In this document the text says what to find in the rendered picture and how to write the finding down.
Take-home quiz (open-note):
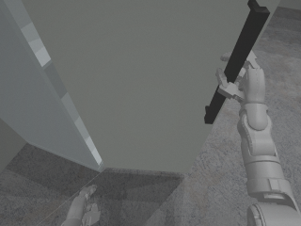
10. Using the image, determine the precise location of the fridge door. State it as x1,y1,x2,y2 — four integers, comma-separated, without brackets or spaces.
22,0,280,173

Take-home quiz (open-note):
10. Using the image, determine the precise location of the handle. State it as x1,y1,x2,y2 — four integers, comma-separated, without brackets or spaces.
204,0,270,124

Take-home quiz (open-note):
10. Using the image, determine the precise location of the right robot upper arm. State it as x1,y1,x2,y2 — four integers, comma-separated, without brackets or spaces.
246,203,301,226

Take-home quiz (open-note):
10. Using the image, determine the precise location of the robot left hand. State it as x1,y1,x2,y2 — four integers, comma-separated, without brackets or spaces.
66,185,101,226

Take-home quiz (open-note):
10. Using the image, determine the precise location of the robot right forearm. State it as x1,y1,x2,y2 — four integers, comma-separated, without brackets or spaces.
237,103,301,217

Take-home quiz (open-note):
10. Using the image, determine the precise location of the robot right hand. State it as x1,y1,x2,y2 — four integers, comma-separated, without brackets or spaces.
215,50,265,107

